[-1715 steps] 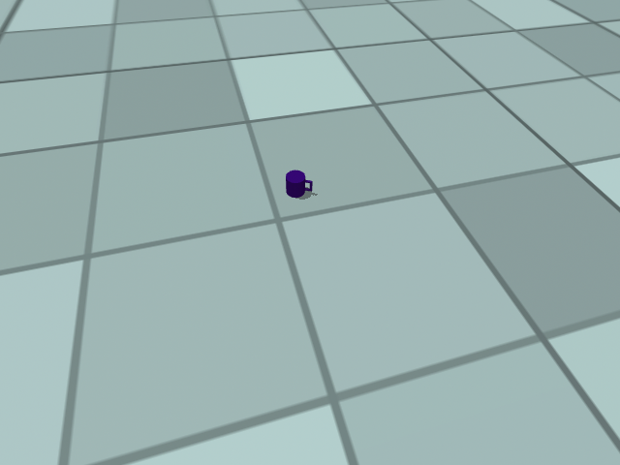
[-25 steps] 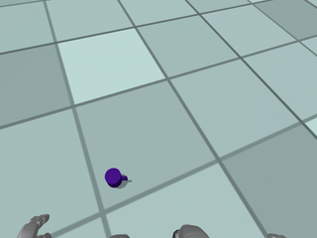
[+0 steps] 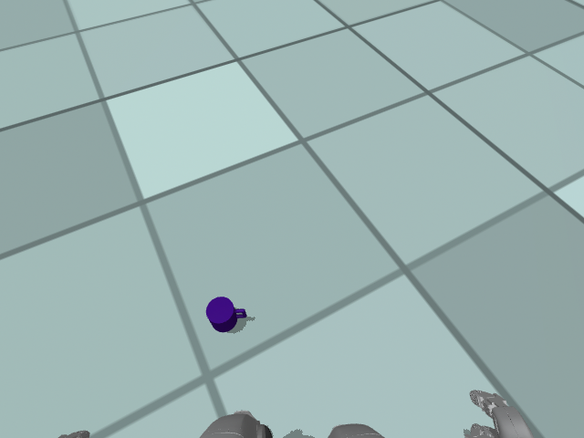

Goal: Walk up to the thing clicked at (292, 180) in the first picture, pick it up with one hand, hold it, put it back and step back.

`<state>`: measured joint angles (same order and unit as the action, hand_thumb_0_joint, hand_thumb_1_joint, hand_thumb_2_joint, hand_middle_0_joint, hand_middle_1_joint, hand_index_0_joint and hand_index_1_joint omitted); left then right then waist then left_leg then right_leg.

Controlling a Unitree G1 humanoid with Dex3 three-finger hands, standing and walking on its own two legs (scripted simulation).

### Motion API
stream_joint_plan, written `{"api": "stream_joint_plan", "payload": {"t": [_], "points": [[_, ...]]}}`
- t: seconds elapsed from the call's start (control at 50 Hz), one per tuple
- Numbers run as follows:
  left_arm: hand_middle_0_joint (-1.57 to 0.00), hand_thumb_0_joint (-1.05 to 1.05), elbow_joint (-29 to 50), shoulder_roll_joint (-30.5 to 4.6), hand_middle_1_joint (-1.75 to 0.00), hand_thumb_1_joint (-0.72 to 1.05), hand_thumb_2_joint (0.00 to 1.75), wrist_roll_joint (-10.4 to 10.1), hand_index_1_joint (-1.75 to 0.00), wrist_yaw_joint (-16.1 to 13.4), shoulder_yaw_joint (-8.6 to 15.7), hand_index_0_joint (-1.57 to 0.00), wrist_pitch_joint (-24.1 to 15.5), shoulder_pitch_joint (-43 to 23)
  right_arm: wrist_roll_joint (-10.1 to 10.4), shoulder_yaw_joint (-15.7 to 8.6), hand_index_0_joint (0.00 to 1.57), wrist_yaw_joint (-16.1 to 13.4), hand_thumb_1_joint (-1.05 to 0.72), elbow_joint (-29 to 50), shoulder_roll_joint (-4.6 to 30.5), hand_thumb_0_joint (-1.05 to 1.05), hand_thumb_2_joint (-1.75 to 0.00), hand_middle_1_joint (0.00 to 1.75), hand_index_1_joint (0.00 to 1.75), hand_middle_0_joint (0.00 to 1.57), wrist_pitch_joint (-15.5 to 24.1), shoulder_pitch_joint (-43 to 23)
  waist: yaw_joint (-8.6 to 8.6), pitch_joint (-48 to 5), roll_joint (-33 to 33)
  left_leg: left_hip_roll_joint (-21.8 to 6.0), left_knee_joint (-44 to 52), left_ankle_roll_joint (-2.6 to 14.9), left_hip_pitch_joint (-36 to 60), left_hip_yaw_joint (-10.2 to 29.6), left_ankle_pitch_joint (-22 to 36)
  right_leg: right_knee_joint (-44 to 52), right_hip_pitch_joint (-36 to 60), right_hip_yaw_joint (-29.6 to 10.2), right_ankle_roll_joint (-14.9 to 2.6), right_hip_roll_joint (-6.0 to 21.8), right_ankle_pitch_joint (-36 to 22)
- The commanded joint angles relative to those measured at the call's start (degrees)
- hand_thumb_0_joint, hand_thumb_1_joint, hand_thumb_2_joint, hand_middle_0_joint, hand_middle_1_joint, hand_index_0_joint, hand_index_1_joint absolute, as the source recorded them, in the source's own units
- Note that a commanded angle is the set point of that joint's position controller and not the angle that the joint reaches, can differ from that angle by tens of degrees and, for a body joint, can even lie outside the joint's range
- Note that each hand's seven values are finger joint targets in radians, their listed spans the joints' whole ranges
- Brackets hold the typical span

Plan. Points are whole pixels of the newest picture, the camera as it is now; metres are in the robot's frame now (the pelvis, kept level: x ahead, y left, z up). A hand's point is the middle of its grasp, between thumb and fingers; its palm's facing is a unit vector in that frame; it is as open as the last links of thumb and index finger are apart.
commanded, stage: step back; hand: left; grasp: from above
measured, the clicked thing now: (227, 314) +0.53 +0.20 -0.71
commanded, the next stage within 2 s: none
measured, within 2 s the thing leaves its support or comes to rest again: neither
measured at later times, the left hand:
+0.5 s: hand out of the picture -0.05 +0.27 -0.14, palm faces +0.06 -0.94 -0.34, open 7.4 cm
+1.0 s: hand out of the picture -0.21 +0.23 -0.12, palm faces +0.01 -0.90 -0.43, open 7.4 cm
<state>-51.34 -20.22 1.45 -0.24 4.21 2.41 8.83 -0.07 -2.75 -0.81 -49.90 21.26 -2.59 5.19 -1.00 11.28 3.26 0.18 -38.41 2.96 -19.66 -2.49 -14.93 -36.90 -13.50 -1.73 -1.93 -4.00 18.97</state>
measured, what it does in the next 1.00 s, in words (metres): walks backwards: left foot, then right foot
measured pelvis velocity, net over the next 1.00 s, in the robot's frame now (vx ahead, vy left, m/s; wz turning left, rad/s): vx -0.31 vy -0.04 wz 0.04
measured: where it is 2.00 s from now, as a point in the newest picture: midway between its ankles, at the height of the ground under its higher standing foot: outside the picture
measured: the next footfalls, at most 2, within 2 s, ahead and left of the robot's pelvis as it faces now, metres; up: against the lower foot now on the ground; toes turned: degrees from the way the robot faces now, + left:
left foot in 0.34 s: -0.09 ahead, +0.13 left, +0.00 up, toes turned +1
right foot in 0.72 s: -0.21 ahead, -0.16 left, +0.00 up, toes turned +3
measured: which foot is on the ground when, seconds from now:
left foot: down 0.00-0.00, up 0.02-0.32, down 0.34-0.74, up 0.76-1.00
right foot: down 0.00-0.36, up 0.38-0.70, down 0.72-1.00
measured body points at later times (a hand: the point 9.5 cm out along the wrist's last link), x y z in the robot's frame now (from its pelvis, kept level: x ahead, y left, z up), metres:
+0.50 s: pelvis -0.15 +0.01 +0.01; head -0.10 +0.04 +0.46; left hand -0.05 +0.32 -0.12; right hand -0.06 -0.30 -0.09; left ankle -0.13 +0.13 -0.72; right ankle -0.13 -0.13 -0.63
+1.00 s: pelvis -0.31 -0.04 +0.00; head -0.25 -0.06 +0.45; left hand -0.21 +0.28 -0.09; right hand -0.21 -0.36 -0.12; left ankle -0.35 +0.09 -0.69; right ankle -0.25 -0.16 -0.72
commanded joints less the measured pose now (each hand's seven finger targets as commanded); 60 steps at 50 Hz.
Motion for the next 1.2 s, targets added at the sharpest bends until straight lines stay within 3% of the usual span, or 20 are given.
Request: {"api": "stream_joint_plan", "payload": {"t": [0.0, 0.08, 0.18, 0.28, 0.3, 0.34, 0.36, 0.38, 0.44, 0.58, 0.66, 0.7, 0.74, 0.76, 0.84, 0.98, 1.02, 1.04, 1.08, 1.18], "points": [[-0.2, 0.0, 8.0, -18.9, -0.3, 0.9, 0.9, 0.9, -0.3, -0.7, 4.9, -0.2, -2.0, -2.5, -0.1, -3.7, 0.2, -0.8, -0.9, 4.4, 11.8, 0.0, -0.9, 0.3, 0.3, 0.2, 0.8, 0.7, 2.06, -6.8, -17.7, 5.4, -26.7, -3.04, -0.7, 10.3, -20.6, 20.3, -10.6, -32.2, -18.12, 27.2, -16.4], [-0.2, 0.0, 9.7, -13.7, -0.3, 0.9, 0.9, 0.5, -0.3, -1.3, 4.3, -0.2, -1.9, -6.0, 0.4, -2.9, 0.2, -0.5, -0.9, 2.0, 10.9, 0.0, -0.9, 0.3, 0.3, 0.2, 1.0, 5.8, -0.17, -7.7, -10.2, 8.2, -30.7, -3.1, -4.1, 11.7, -12.9, 16.2, -5.5, -13.9, -10.8, 16.0, -21.2], [-0.2, 0.0, 10.3, -12.7, -0.3, 0.9, 0.9, 1.0, -0.3, -1.4, 3.8, -0.2, -1.3, 1.1, 0.1, -2.1, 0.2, -1.2, -0.9, 4.0, 10.6, 0.0, -0.9, 0.3, 0.3, 0.2, 1.7, 5.0, 3.88, -14.1, -11.5, 5.4, -15.7, -4.65, -9.0, 8.3, -16.3, 11.4, 13.2, -12.3, -10.86, 16.0, -27.4], [-0.2, 0.0, 12.0, -14.3, -0.3, 0.9, 0.9, 0.0, -0.3, -1.0, 3.5, -0.2, 0.2, -1.1, -1.0, -3.1, 0.2, -0.9, -0.9, 2.0, 10.2, 0.0, -0.9, 0.3, 0.3, 0.2, 2.5, 11.6, 0.46, -18.4, -13.0, 2.3, 15.0, -2.49, 5.5, 2.5, 0.4, 3.4, 9.9, -8.7, -6.72, 14.0, -25.4], [-0.2, 0.0, 12.5, -13.8, -0.3, 0.9, 0.9, -0.3, -0.3, -0.8, 3.3, -0.2, 0.6, -1.0, -1.5, -3.6, 0.2, -0.9, -0.9, 2.2, 11.1, 0.0, -0.9, 0.3, 0.3, 0.2, 2.7, 11.5, 0.35, -17.9, -10.6, 0.3, 17.2, -1.34, 10.1, 5.9, 7.1, 1.8, 3.6, -7.9, -4.03, 12.1, -19.9], [-0.2, 0.0, 13.0, -10.7, -0.3, 0.9, 0.9, -0.6, -0.3, -0.8, 2.9, -0.2, 0.6, -1.6, -3.1, -5.5, 0.2, -0.6, -0.9, 3.8, 19.8, 0.0, -0.9, 0.3, 0.3, 0.2, 2.5, 7.8, 0.52, -14.1, 8.6, -18.9, 20.5, 7.28, 14.0, 30.3, 13.1, -14.3, -17.3, -1.7, 0.81, -2.2, 13.3], [-0.2, 0.0, 13.0, -12.9, -0.3, 0.9, 0.9, 0.3, -0.3, -1.6, 4.1, -0.2, 0.6, -4.1, -2.5, -5.9, 0.2, -0.4, -0.9, 4.9, 22.7, 0.0, -0.9, 0.3, 0.3, 0.2, 2.4, 6.1, -2.46, -11.6, 9.9, -25.3, 21.9, 15.06, 0.5, 34.3, 11.9, -25.3, -11.9, -8.3, 1.9, -1.5, 19.6], [-0.2, 0.0, 12.2, -14.2, -0.3, 0.9, 0.9, 0.5, -0.3, -1.6, 4.4, -0.2, 0.6, -4.6, -2.4, -5.9, 0.2, -1.0, -0.9, 5.5, 21.6, 0.0, -0.9, 0.3, 0.3, 0.2, 2.9, 2.0, -0.91, -8.7, 9.7, -26.2, 23.0, 16.12, -4.9, 35.4, 11.4, -33.8, -9.8, -10.8, 1.44, 0.2, 16.5], [-0.2, 0.0, 9.0, -12.8, -0.3, 0.9, 0.9, -1.1, -0.3, -0.7, 4.5, -0.2, 0.9, 2.7, -2.5, -3.5, 0.2, -1.2, -0.9, 6.8, 14.6, 0.0, -0.9, 0.3, 0.3, 0.2, 3.1, -3.5, 4.37, -8.5, 2.7, -12.8, 17.1, 8.21, 1.8, 14.9, 18.1, -38.2, -14.2, -10.9, 1.06, -3.3, 6.9], [-0.2, 0.0, 10.2, -11.0, -0.3, 0.9, 0.9, -0.2, -0.3, -0.5, 3.7, -0.2, -0.3, 2.0, -1.5, -4.5, 0.2, -1.7, -0.9, 6.0, 15.2, 0.0, -0.9, 0.3, 0.3, 0.2, 2.8, 5.5, -0.79, -14.1, 6.2, -15.7, 9.7, 12.24, 21.1, 16.1, 27.2, -15.3, -15.5, -6.5, 4.17, 2.1, 11.5], [-0.2, 0.0, 6.1, -10.4, -0.3, 0.9, 0.9, -0.2, -0.3, -0.3, 3.7, -0.2, -1.0, 7.2, -1.3, -4.4, 0.2, -1.2, -0.9, 7.0, 16.4, 0.0, -0.9, 0.3, 0.3, 0.2, 1.3, 2.8, 0.94, -16.4, 8.9, -12.2, 5.4, 8.4, 12.7, 12.8, 22.7, 9.5, -0.4, 0.8, 2.37, 2.4, 0.1], [-0.2, 0.0, 4.1, -13.1, -0.3, 0.9, 0.9, 0.8, -0.3, -0.2, 4.3, -0.2, -1.5, 10.0, -0.4, -3.7, 0.2, -0.9, -0.9, 7.7, 14.3, 0.0, -0.9, 0.3, 0.3, 0.2, 0.7, 1.1, 2.12, -16.6, 3.7, -8.0, 1.5, 3.7, 1.1, 10.7, 10.0, 14.2, 7.6, -3.0, -0.18, 4.5, -8.6], [-0.2, 0.0, 7.8, -23.7, -0.3, 0.9, 0.9, 1.1, -0.3, 0.0, 6.5, -0.2, -1.2, 4.9, 0.1, -3.5, 0.2, -1.9, -0.9, 9.5, 11.6, 0.0, -0.9, 0.3, 0.3, 0.2, 0.6, -0.8, 4.67, -11.9, -20.2, 5.2, -21.1, -2.69, -8.4, 7.8, -20.4, 19.1, -6.6, -30.1, -14.24, 26.1, -7.0], [-0.2, 0.0, 9.7, -23.6, -0.3, 0.9, 0.9, 0.7, -0.3, -0.5, 6.3, -0.2, -1.4, -0.5, 0.1, -4.7, 0.2, -2.0, -0.9, 8.4, 13.8, 0.0, -0.9, 0.3, 0.3, 0.2, 0.6, 0.7, 2.95, -7.5, -19.9, 2.0, -28.9, -2.99, -3.3, 11.7, -20.3, 21.8, -17.6, -33.0, -15.92, 29.0, -5.5], [-0.2, 0.0, 10.4, -15.4, -0.3, 0.9, 0.9, 1.3, -0.3, -1.0, 4.8, -0.2, -1.6, -3.9, 0.5, -2.8, 0.2, -1.4, -0.9, 5.4, 11.0, 0.0, -0.9, 0.3, 0.3, 0.2, 1.4, 5.3, 0.32, -10.2, -13.0, 6.9, -30.4, -2.85, -7.2, 10.5, -13.0, 10.6, -4.1, -10.0, -9.53, 15.2, -24.8], [-0.2, 0.0, 11.5, -14.6, -0.3, 0.9, 0.9, 0.6, -0.3, -1.8, 3.8, -0.2, -0.1, 1.0, -1.0, -2.5, 0.2, -1.3, -0.9, 5.1, 9.7, 0.0, -0.9, 0.3, 0.3, 0.2, 2.6, 7.4, 2.64, -15.1, -16.0, 1.6, 5.0, -2.85, -2.5, 3.6, -9.8, 2.6, 11.3, -10.9, -8.68, 16.0, -33.3], [-0.2, 0.0, 12.4, -14.0, -0.3, 0.9, 0.9, -0.2, -0.3, -1.4, 3.3, -0.2, 0.8, -0.3, -1.5, -3.3, 0.2, -1.2, -0.9, 3.6, 10.1, 0.0, -0.9, 0.3, 0.3, 0.2, 2.8, 11.1, 1.26, -17.3, -12.9, 1.3, 17.9, -1.82, 6.8, 3.4, 6.1, -2.5, 5.9, -9.0, -5.17, 13.6, -27.0], [-0.2, 0.0, 12.8, -12.1, -0.3, 0.9, 0.9, -0.3, -0.3, -1.1, 2.7, -0.2, 1.0, 0.4, -2.1, -4.6, 0.2, -1.3, -0.9, 3.7, 13.7, 0.0, -0.9, 0.3, 0.3, 0.2, 2.8, 10.7, 1.88, -18.1, -5.7, -6.0, 16.6, 1.0, 13.8, 13.8, 12.6, -6.6, -4.4, -7.1, -2.3, 9.9, -15.8], [-0.2, 0.0, 13.1, -12.7, -0.3, 0.9, 0.9, -0.3, -0.3, -2.0, 3.2, -0.2, 1.1, -2.4, -2.2, -5.8, 0.2, -0.9, -0.9, 5.9, 23.1, 0.0, -0.9, 0.3, 0.3, 0.2, 2.5, 6.6, -0.7, -15.0, 9.3, -24.7, 18.5, 14.52, 3.7, 33.1, 20.4, -26.3, -11.7, -6.2, 1.14, 0.1, 19.7], [-0.2, 0.0, 8.9, -13.3, -0.3, 0.9, 0.9, -0.8, -0.3, -0.7, 3.9, -0.2, 1.5, 2.9, -2.3, -3.5, 0.2, -1.7, -0.9, 7.0, 14.1, 0.0, -0.9, 0.3, 0.3, 0.2, 3.0, -1.0, 4.33, -11.0, 2.5, -13.3, 14.7, 9.19, 3.1, 14.3, 21.9, -38.4, -13.2, -9.2, 1.19, -2.4, 8.2]]}}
